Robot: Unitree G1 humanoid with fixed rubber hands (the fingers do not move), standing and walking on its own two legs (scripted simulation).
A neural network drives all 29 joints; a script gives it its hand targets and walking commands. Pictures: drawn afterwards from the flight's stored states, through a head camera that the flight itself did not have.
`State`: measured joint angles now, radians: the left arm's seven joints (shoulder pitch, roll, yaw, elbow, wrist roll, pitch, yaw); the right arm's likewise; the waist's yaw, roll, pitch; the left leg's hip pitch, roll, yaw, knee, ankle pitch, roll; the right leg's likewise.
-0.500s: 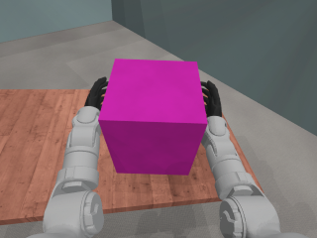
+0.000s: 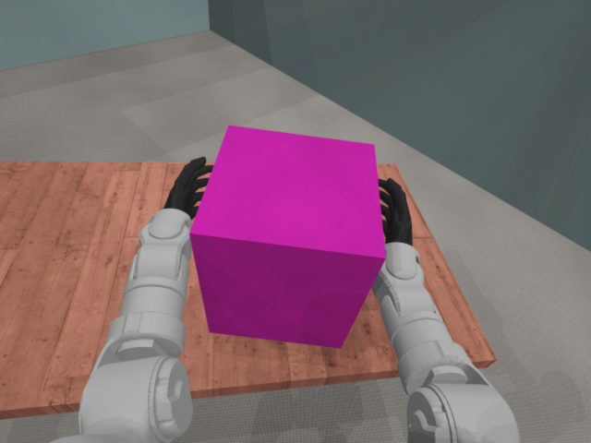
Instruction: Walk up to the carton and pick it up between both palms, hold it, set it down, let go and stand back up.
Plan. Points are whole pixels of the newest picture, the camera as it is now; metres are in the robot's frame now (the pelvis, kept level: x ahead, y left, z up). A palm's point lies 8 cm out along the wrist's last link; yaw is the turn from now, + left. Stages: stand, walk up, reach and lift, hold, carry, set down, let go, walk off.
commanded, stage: set down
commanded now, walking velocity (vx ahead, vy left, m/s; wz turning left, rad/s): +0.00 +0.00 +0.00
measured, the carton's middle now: (287, 243) +0.38 +0.00 +0.06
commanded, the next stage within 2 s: none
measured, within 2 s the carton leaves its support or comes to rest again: rests again in 1.70 s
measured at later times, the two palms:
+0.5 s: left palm (181, 205) +0.42 +0.15 +0.08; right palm (383, 239) +0.37 -0.14 +0.08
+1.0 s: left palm (175, 216) +0.42 +0.17 +0.06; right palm (371, 254) +0.36 -0.13 +0.05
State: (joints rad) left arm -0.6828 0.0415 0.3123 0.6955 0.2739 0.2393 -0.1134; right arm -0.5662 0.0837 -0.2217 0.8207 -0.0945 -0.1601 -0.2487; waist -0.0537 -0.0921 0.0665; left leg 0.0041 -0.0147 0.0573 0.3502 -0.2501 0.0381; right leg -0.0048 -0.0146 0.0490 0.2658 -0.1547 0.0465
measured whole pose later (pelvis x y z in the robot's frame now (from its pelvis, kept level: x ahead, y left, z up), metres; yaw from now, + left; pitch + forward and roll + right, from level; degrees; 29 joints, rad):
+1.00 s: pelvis +0.01 +0.02 +0.00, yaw +0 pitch -1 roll -3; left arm -0.76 0.08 0.31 0.91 0.27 0.06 -0.13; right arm -0.60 0.12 -0.38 1.06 -0.20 -0.41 -0.29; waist -0.05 -0.09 0.07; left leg -0.11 -0.01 0.06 0.43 -0.30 0.04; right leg -0.07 -0.02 0.05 0.25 -0.15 0.05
